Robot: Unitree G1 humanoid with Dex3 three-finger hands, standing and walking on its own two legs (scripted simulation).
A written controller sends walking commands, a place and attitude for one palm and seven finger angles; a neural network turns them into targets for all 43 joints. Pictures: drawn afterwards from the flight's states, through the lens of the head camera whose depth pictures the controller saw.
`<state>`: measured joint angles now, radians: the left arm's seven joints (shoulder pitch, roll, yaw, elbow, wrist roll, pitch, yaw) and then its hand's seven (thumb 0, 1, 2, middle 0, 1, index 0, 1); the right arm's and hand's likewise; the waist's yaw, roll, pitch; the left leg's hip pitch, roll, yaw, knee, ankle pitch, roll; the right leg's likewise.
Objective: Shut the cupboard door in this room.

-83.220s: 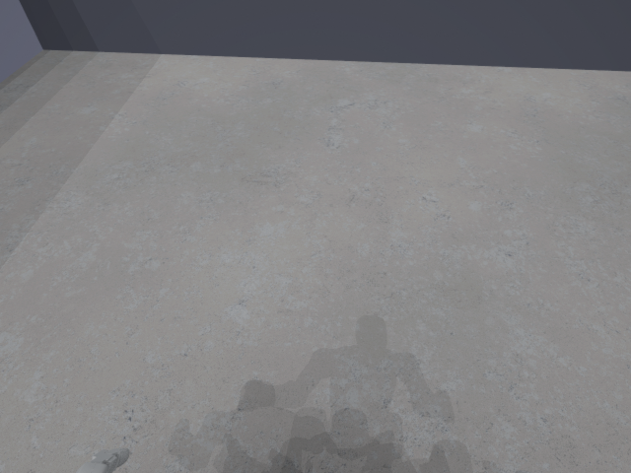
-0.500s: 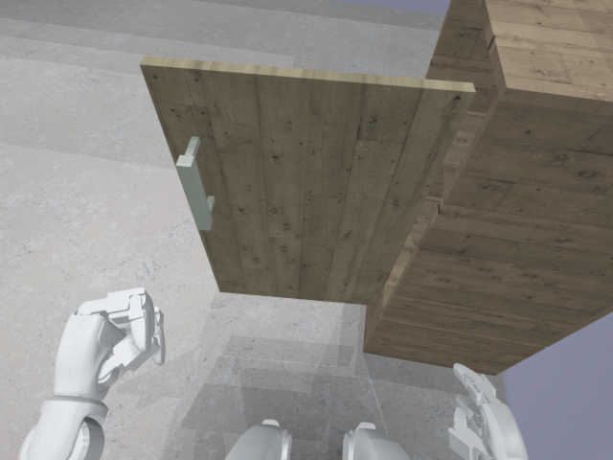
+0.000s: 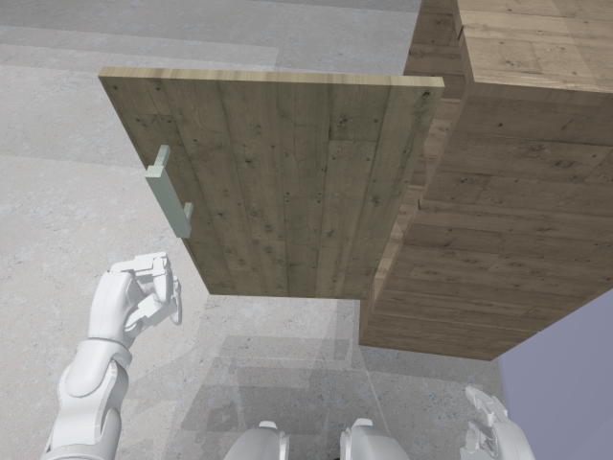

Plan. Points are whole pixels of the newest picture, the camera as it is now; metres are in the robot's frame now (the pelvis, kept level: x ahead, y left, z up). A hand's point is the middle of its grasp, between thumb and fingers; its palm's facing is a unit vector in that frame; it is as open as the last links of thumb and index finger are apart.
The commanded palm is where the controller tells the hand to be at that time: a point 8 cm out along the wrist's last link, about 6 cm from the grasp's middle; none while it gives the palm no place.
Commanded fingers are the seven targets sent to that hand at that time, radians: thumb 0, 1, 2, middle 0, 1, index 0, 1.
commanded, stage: bring the fist close to the handle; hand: left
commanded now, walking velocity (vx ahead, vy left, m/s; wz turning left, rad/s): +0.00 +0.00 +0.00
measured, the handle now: (174, 194) +0.46 +0.22 +0.04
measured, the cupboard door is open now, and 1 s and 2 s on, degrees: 95 95 79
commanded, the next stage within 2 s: push the door shut along its arc in 0.74 s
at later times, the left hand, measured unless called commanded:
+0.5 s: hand (182, 250) +0.36 +0.18 +0.05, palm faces +0.03 -1.00 -0.02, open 3.1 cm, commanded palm +0.33 +0.23 +0.05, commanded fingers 0.00 0.90 0.90 -1.30 -1.50 -1.30 -1.50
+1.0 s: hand (178, 256) +0.36 +0.19 +0.05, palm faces -0.02 -1.00 -0.03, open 3.1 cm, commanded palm +0.35 +0.24 +0.05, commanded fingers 0.00 0.90 0.90 -1.30 -1.50 -1.30 -1.50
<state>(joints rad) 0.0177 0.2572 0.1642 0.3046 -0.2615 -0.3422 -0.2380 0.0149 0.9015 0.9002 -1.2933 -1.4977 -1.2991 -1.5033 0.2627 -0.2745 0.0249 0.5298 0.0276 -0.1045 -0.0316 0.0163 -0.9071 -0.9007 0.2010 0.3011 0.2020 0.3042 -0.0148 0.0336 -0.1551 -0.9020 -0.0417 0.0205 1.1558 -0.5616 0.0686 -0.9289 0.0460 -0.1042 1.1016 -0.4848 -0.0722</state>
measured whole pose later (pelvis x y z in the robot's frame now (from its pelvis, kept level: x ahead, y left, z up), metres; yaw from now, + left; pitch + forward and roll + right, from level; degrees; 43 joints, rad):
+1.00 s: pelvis -0.01 +0.01 +0.00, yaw +0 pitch +18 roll -2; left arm -0.27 0.27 0.19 0.60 -0.21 -0.45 -0.22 0.02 0.90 0.90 -1.30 -1.50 -1.30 -1.50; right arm 0.25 -0.26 0.02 0.58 0.03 -0.05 -0.02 0.01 -0.91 -0.90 0.20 0.30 0.20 0.30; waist -0.03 0.02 -0.15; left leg -0.90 -0.05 0.03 1.12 -0.53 0.08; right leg -0.92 0.04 -0.09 1.07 -0.46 -0.06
